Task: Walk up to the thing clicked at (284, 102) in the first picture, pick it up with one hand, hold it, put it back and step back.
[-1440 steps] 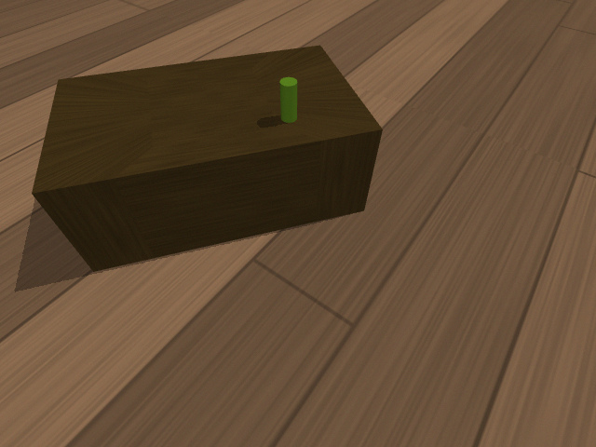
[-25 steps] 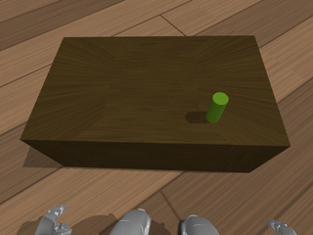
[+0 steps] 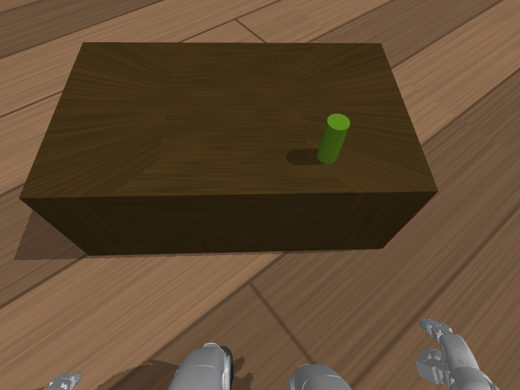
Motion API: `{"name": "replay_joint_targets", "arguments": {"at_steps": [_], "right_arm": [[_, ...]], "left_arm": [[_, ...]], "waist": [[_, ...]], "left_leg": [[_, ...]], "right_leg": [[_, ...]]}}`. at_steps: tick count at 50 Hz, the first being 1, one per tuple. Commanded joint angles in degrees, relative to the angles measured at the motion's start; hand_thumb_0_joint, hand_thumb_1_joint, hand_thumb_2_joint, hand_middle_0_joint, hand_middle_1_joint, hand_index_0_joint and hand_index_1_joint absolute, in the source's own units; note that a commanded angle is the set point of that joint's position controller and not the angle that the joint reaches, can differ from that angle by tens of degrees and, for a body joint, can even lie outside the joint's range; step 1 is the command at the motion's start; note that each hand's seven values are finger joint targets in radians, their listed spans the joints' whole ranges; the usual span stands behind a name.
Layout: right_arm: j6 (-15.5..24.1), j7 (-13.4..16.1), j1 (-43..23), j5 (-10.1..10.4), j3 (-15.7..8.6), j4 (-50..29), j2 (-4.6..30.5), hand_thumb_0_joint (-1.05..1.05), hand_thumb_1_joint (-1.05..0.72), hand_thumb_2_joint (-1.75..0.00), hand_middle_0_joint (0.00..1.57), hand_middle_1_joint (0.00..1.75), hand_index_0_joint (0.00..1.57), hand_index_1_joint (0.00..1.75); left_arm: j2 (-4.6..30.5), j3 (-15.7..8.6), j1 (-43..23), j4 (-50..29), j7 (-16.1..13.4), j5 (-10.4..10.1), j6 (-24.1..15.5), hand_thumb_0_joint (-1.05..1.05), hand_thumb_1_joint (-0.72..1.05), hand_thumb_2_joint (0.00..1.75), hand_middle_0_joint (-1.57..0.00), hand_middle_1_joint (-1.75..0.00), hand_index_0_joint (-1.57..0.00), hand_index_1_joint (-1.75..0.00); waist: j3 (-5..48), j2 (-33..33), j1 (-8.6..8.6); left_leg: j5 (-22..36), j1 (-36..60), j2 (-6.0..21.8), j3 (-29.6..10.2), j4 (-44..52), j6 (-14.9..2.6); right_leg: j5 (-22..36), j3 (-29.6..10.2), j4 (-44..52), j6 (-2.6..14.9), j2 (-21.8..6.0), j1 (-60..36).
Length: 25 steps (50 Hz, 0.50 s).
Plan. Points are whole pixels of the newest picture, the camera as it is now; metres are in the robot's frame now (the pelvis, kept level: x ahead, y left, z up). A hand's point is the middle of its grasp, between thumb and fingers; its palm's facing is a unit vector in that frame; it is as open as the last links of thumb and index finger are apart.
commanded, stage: step back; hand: right
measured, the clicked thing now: (332, 140) +0.73 -0.19 -0.23
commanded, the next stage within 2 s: none
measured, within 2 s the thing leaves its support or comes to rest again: neither
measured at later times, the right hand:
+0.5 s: hand out of the picture -0.10 -0.26 -0.14, palm faces -0.11 +0.90 -0.42, open 7.4 cm
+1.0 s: hand out of the picture -0.21 -0.28 -0.14, palm faces -0.03 +0.93 -0.37, open 7.4 cm
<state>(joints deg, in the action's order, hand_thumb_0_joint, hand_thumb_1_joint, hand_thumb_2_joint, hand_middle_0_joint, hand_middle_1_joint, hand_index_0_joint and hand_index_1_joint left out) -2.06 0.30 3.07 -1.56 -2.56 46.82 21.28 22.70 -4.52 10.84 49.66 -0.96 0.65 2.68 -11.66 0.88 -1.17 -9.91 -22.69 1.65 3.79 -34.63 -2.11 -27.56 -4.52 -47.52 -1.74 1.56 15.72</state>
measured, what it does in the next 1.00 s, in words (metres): walks backwards: right foot, then left foot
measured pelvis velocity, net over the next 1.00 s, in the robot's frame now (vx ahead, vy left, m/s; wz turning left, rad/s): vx -0.33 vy -0.02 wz -0.02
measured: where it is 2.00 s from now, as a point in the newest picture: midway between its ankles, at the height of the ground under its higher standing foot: outside the picture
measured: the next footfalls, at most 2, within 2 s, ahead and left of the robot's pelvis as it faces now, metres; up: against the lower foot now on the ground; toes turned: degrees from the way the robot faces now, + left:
right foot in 0.04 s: +0.00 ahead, -0.13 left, +0.00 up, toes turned +2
left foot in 0.42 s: -0.13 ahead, +0.11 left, +0.00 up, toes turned +2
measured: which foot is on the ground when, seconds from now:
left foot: down 0.00-0.08, up 0.10-0.40, down 0.42-0.88, up 0.90-1.00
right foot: up 0.00-0.02, down 0.04-0.44, up 0.46-0.80, down 0.82-1.00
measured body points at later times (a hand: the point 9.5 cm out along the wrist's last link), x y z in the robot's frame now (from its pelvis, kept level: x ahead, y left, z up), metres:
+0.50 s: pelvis -0.16 +0.01 +0.00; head -0.10 +0.03 +0.44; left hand -0.03 +0.33 -0.12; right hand -0.09 -0.31 -0.11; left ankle -0.17 +0.11 -0.72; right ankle -0.08 -0.12 -0.69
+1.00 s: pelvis -0.33 -0.02 +0.01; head -0.28 -0.04 +0.45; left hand -0.27 +0.30 -0.10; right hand -0.20 -0.33 -0.12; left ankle -0.30 +0.13 -0.65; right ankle -0.32 -0.13 -0.72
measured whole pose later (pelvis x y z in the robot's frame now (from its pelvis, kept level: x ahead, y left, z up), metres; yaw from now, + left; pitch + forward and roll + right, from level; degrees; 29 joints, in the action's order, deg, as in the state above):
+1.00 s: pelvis -0.33 -0.02 +0.01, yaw -1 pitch -2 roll +2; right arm -3.6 1.0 7.5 -0.3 -2.7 49.1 22.6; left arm 20.6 -3.7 13.3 50.1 -0.1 2.4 3.3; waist -7.4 -0.2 -2.6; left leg -26.5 -29.5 -5.9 -6.5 -62.7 -0.1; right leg -18.7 -2.6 -36.4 1.1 -1.2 16.1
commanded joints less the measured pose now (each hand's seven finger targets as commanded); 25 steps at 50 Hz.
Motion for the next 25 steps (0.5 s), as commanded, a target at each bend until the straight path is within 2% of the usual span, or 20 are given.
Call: {"name": "replay_joint_targets", "arguments": {"at_steps": [1, 2, 3, 4, 5, 6, 7, 8, 9, 11, 14, 16, 17, 19, 20, 21, 22, 23, 24, 25], "right_arm": [[-0.6, 0.5, 0.1, 0.5, -4.7, -3.4, 15.6, 0.0, -0.9, -0.9, 0.2, 0.3, 0.2, 0.3], [-0.7, 0.4, 0.2, 1.0, -4.1, -3.4, 14.0, 0.0, -0.9, -0.9, 0.2, 0.3, 0.2, 0.3], [-0.7, 0.1, 0.6, 1.3, -3.4, -4.0, 11.1, 0.0, -0.9, -0.9, 0.2, 0.3, 0.2, 0.3], [-0.9, 0.7, -1.6, 1.2, -3.7, -4.4, 11.1, 0.0, -0.9, -0.9, 0.2, 0.3, 0.2, 0.3], [-1.1, 1.2, -0.2, 1.0, -4.8, -3.6, 13.4, 0.0, -0.9, -0.9, 0.2, 0.3, 0.2, 0.3], [-1.1, 0.8, 2.1, 1.1, -4.8, -2.1, 14.7, 0.0, -0.9, -0.9, 0.2, 0.3, 0.2, 0.3], [-0.9, 0.6, 3.9, 1.5, -4.6, -0.6, 13.9, 0.0, -0.9, -0.9, 0.2, 0.3, 0.2, 0.3], [-0.7, 0.8, 6.3, 1.9, -4.1, 0.4, 12.4, 0.0, -0.9, -0.9, 0.2, 0.3, 0.2, 0.3], [-0.4, 1.0, 7.7, 1.9, -3.6, 0.7, 11.3, 0.0, -0.9, -0.9, 0.2, 0.3, 0.2, 0.3], [0.0, 1.3, 7.4, 1.6, -3.1, 0.7, 12.0, 0.0, -0.9, -0.9, 0.2, 0.3, 0.2, 0.3], [0.6, 1.6, 6.0, 1.2, -2.5, -0.6, 10.6, 0.0, -0.9, -0.9, 0.2, 0.3, 0.2, 0.3], [1.0, 1.6, 7.1, 0.8, -2.5, -1.0, 10.5, 0.0, -0.9, -0.9, 0.2, 0.3, 0.2, 0.3], [1.3, 1.5, 8.5, 0.8, -2.6, -0.3, 10.5, 0.0, -0.9, -0.9, 0.2, 0.3, 0.2, 0.3], [1.5, 1.4, 13.1, 0.2, -3.2, 1.7, 10.8, 0.0, -0.9, -0.9, 0.2, 0.3, 0.2, 0.3], [1.5, 1.4, 15.5, 0.2, -3.5, 2.9, 11.0, 0.0, -0.9, -0.9, 0.2, 0.3, 0.2, 0.3], [1.5, 1.3, 13.9, -0.5, -4.5, 2.4, 13.7, 0.0, -0.9, -0.9, 0.2, 0.3, 0.2, 0.3], [1.3, 1.1, 11.2, -1.4, -5.4, 1.1, 18.9, 0.0, -0.9, -0.9, 0.2, 0.3, 0.2, 0.3], [1.1, 0.6, 9.8, -1.3, -5.8, -0.4, 22.9, 0.0, -0.9, -0.9, 0.2, 0.3, 0.2, 0.3], [1.4, 0.9, 7.3, -1.4, -5.7, -0.6, 21.7, 0.0, -0.9, -0.9, 0.2, 0.3, 0.2, 0.3], [1.6, 1.2, 5.9, -1.4, -4.9, -0.6, 18.2, 0.0, -0.9, -0.9, 0.2, 0.3, 0.2, 0.3]], "left_arm": [[9.1, -3.1, 10.8, -0.3, 0.0, 1.0, -2.1, 0.0, 0.9, 0.9, -0.2, -0.3, -0.2, -0.3], [10.9, -3.6, 10.4, -0.9, 0.0, 1.6, -2.4, 0.0, 0.9, 0.9, -0.2, -0.3, -0.2, -0.3], [14.8, -4.8, 8.8, -2.0, 0.2, 2.4, -2.7, 0.0, 0.9, 0.9, -0.2, -0.3, -0.2, -0.3], [20.7, -5.9, 3.4, -4.8, 0.4, 2.3, -2.3, 0.0, 0.9, 0.9, -0.2, -0.3, -0.2, -0.3], [21.5, -6.0, -3.2, -7.3, -0.2, 2.2, -2.7, 0.0, 0.9, 0.9, -0.2, -0.3, -0.2, -0.3], [18.3, -5.3, -5.8, -8.2, -0.5, 2.0, -2.9, 0.0, 0.9, 0.9, -0.2, -0.3, -0.2, -0.3], [14.8, -4.4, -7.5, -8.9, -0.6, 1.9, -3.0, 0.0, 0.9, 0.9, -0.2, -0.3, -0.2, -0.3], [12.8, -4.1, -9.1, -8.6, -0.6, 1.8, -2.9, 0.0, 0.9, 0.9, -0.2, -0.3, -0.2, -0.3], [12.3, -4.4, -9.3, -8.7, -0.5, 1.9, -2.5, 0.0, 0.9, 0.9, -0.2, -0.3, -0.2, -0.3], [10.9, -4.1, -4.2, -8.9, -0.5, 2.1, -2.4, 0.0, 0.9, 0.9, -0.2, -0.3, -0.2, -0.3], [10.7, -4.0, 0.4, -7.8, -1.1, 2.1, -1.9, 0.0, 0.9, 0.9, -0.2, -0.3, -0.2, -0.3], [11.7, -4.3, -0.1, -8.3, -1.5, 2.0, -1.5, 0.0, 0.9, 0.9, -0.2, -0.3, -0.2, -0.3], [11.5, -4.0, -0.3, -8.5, -1.5, 1.7, -1.3, 0.0, 0.9, 0.9, -0.2, -0.3, -0.2, -0.3], [12.3, -3.6, -3.5, -9.2, -1.2, 0.8, -0.7, 0.0, 0.9, 0.9, -0.2, -0.3, -0.2, -0.3], [12.7, -3.1, -4.2, -9.5, -0.8, 0.4, -0.1, 0.0, 0.9, 0.9, -0.2, -0.3, -0.2, -0.3], [10.4, -2.3, -2.9, -10.2, -0.7, 0.3, 0.2, 0.0, 0.9, 0.9, -0.2, -0.3, -0.2, -0.3], [8.1, -1.8, -2.6, -10.7, -0.7, -0.2, 0.2, 0.0, 0.9, 0.9, -0.2, -0.3, -0.2, -0.3], [10.5, -3.2, -7.8, -11.0, -1.7, 0.3, 0.3, 0.0, 0.9, 0.9, -0.2, -0.3, -0.2, -0.3], [11.6, -3.4, -9.0, -10.0, -1.9, 0.8, 0.3, 0.0, 0.9, 0.9, -0.2, -0.3, -0.2, -0.3], [11.6, -3.6, -8.7, -9.1, -1.5, 0.4, 0.5, 0.0, 0.9, 0.9, -0.2, -0.3, -0.2, -0.3]], "waist": [[18.8, -10.7, -0.93], [17.4, -5.7, -1.21], [13.9, 7.5, -0.8], [9.9, 16.1, -3.01], [5.7, 16.3, -1.14], [4.7, 11.2, 0.96], [4.9, 5.9, 2.44], [6.1, 6.0, 4.02], [7.4, 7.8, 3.7], [9.3, 7.1, 0.36], [11.9, 9.9, -2.23], [14.8, 12.5, -2.14], [16.4, 12.5, -1.91], [18.6, 11.4, 0.51], [18.0, 9.2, 1.92], [17.4, 1.6, 0.95], [16.2, -12.3, 0.42], [14.0, -14.9, 4.06], [10.7, -13.3, 4.0], [9.8, -9.8, 2.86]], "left_leg": [[3.8, 8.7, 11.9, -13.8, 5.1, -7.68], [-3.7, 3.2, 8.8, -12.3, 2.5, -4.55], [-15.5, -7.7, 0.5, -8.4, -7.5, -0.18], [-24.0, -5.8, -7.1, -8.5, -22.7, 2.3], [-23.3, -2.6, -3.9, -14.9, -33.4, 2.8], [-19.8, -0.6, -4.5, -16.6, -36.4, 2.22], [-15.9, -1.4, -7.6, -15.9, -37.3, 2.01], [-14.1, -3.2, -9.7, -15.0, -36.5, 2.19], [-13.6, -3.4, -10.4, -13.6, -37.1, 2.73], [-14.7, -5.5, -9.9, -12.3, -33.2, 3.69], [-20.0, -9.3, -7.0, -10.2, -21.9, 4.41], [-21.9, -6.3, -3.3, -9.3, -12.1, 3.58], [-20.5, -3.8, -2.7, -7.8, -5.6, 3.06], [-10.7, 4.4, -2.7, -5.1, 6.3, 1.57], [-1.1, 10.0, -3.1, -3.7, 12.7, 1.07], [4.8, 14.4, 2.8, -14.0, 12.7, -0.94], [16.0, 17.9, 14.9, -29.5, 14.1, -6.39], [16.3, 6.2, 21.2, -34.7, 15.3, -14.96], [14.8, -0.2, 21.9, -35.4, 16.6, -16.34], [17.0, 1.0, 17.8, -27.4, 14.7, -14.01]], "right_leg": [[12.6, 4.7, 21.4, 2.7, -0.6, -8.1], [12.0, -1.3, 24.0, 4.44, -3.1, -9.1], [6.6, -19.3, 27.8, 8.48, -13.2, -8.1], [3.8, -29.2, 33.6, 17.88, -24.0, 6.4], [4.2, -32.9, 35.5, 20.39, -27.5, 15.7], [8.4, -26.1, 33.6, 18.07, -23.8, 16.7], [17.0, -15.1, 29.6, 14.36, -17.0, 13.3], [22.2, -7.6, 26.9, 10.94, -12.7, 9.3], [22.0, -5.7, 26.6, 10.29, -11.7, 7.4], [21.6, -6.7, 24.8, 10.82, -11.2, 0.2], [28.8, -7.9, 21.9, 12.6, -14.1, -13.1], [35.6, -9.7, 19.3, 13.54, -17.1, -16.7], [39.0, -9.2, 16.9, 13.1, -16.7, -18.0], [40.3, -6.3, 12.0, 10.9, -15.1, -14.5], [36.6, -4.8, 9.9, 8.98, -13.2, -8.9], [26.1, -2.9, 5.9, 5.87, -8.8, 0.3], [3.7, 3.3, -5.5, 2.9, 0.8, 12.9], [-11.9, -2.1, -14.9, 1.87, 3.0, 10.7], [-11.2, -6.3, -22.4, 2.18, 2.9, 8.0], [-7.3, -7.3, -25.2, 2.67, 3.5, 8.4]]}}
